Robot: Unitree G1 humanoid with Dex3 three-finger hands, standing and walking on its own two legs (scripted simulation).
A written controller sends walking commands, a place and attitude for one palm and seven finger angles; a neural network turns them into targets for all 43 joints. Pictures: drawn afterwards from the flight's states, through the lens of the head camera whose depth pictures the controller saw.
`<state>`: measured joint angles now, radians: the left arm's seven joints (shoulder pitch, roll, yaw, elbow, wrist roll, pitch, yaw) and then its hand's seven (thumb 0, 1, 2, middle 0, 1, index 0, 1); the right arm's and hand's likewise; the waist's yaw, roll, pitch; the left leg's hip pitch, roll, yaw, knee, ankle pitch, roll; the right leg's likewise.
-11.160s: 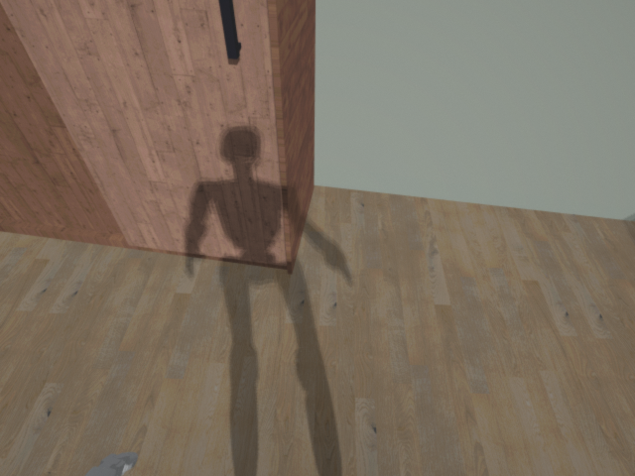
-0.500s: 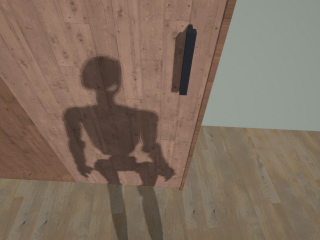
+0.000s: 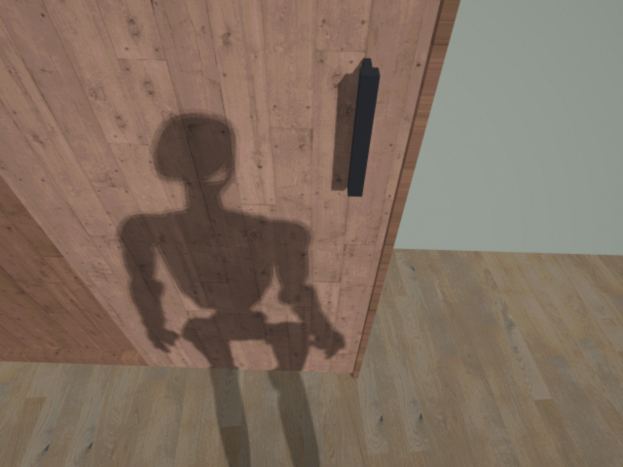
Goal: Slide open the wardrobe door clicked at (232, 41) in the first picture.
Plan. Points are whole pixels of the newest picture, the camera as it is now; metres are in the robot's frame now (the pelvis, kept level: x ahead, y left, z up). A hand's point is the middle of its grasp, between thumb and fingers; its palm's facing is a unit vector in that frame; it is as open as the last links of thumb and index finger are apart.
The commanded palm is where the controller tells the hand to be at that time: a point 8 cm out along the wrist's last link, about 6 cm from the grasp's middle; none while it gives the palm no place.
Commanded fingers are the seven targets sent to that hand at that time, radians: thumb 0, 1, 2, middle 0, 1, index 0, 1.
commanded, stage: look again from close up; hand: right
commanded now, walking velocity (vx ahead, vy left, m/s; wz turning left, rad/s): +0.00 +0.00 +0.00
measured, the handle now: (360, 132) +0.50 -0.03 +0.18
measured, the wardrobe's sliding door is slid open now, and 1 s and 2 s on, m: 0.00 0.00 0.00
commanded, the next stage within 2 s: shuffle to correct the standing spot in 0.10 s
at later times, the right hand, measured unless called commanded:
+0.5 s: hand out of the picture +0.00 -0.15 -0.19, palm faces -0.02 +0.99 -0.17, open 7.4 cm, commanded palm none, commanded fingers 0.00 -0.90 -0.90 0.20 0.30 0.20 0.30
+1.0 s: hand out of the picture +0.07 -0.07 -0.19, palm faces +0.09 +0.98 -0.20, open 7.3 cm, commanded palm none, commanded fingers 0.00 -0.90 -0.90 0.20 0.30 0.20 0.30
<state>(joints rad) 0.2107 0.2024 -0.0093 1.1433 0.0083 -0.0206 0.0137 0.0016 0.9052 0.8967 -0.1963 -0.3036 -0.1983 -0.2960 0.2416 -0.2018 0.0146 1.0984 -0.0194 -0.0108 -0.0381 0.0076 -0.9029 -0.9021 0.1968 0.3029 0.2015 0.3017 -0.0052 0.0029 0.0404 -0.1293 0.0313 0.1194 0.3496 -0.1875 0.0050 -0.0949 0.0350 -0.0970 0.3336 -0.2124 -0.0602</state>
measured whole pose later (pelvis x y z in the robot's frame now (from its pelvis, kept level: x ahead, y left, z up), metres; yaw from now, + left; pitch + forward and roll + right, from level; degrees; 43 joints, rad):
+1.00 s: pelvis +0.05 +0.10 -0.01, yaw -2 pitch -1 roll +1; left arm 0.20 0.19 0.05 1.07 0.01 0.02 0.03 0.00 0.91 0.90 -0.19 -0.30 -0.19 -0.30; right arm 0.25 -0.14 -0.03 1.04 -0.03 0.00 -0.04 0.01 -0.92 -0.90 0.20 0.30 0.20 0.30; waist -0.02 -0.01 0.07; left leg -0.22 0.00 0.10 0.51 -0.27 0.04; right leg -0.31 -0.03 -0.06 0.69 -0.41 0.03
